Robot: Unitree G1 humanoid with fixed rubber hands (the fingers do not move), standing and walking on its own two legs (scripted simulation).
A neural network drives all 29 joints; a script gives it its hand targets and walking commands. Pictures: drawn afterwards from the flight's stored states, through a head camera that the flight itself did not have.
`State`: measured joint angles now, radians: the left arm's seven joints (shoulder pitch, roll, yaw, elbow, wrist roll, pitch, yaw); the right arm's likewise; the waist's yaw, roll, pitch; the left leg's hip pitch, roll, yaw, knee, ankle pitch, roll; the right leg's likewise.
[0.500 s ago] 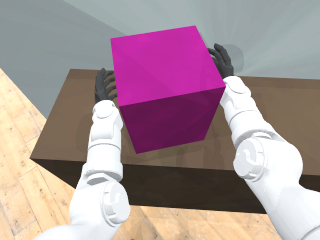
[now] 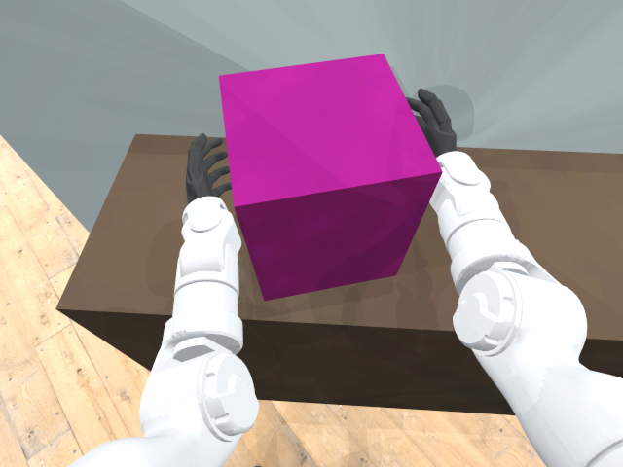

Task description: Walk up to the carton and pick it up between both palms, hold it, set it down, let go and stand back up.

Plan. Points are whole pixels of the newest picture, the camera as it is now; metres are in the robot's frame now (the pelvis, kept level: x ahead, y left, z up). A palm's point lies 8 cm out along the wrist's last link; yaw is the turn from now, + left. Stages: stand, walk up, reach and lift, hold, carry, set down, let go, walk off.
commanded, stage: set down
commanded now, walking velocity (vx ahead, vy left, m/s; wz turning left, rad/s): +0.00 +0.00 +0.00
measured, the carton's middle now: (318, 188) +0.45 +0.03 +0.06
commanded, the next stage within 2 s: none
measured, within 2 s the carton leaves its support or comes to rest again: rests again in 0.12 s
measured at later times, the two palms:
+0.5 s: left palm (207, 198) +0.41 +0.17 +0.09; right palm (438, 155) +0.47 -0.13 +0.11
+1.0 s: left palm (210, 205) +0.41 +0.17 +0.07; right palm (438, 155) +0.48 -0.13 +0.11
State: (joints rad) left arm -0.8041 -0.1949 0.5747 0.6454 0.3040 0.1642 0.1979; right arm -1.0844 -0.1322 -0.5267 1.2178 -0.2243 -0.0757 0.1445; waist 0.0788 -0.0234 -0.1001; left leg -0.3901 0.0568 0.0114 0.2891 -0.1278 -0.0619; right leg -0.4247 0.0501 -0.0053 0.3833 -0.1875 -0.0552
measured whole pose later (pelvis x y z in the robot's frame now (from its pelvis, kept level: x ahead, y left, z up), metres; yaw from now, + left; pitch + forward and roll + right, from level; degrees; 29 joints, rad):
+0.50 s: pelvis +0.00 +0.00 +0.00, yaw +0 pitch +13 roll +1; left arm -0.80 -0.21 0.61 0.65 0.34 0.14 0.18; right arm -1.06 -0.11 -0.56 1.16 -0.27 -0.05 0.16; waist 0.08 -0.02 -0.10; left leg -0.39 0.06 0.02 0.29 -0.13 -0.06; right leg -0.43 0.05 -0.01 0.38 -0.19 -0.06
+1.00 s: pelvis +0.00 +0.00 +0.00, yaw +0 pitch +13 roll +1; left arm -0.81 -0.19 0.60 0.69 0.36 0.14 0.19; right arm -1.05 -0.13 -0.45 1.14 -0.29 -0.07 0.12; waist 0.08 -0.02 -0.08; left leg -0.39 0.06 0.02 0.29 -0.13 -0.06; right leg -0.43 0.05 -0.01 0.38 -0.19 -0.06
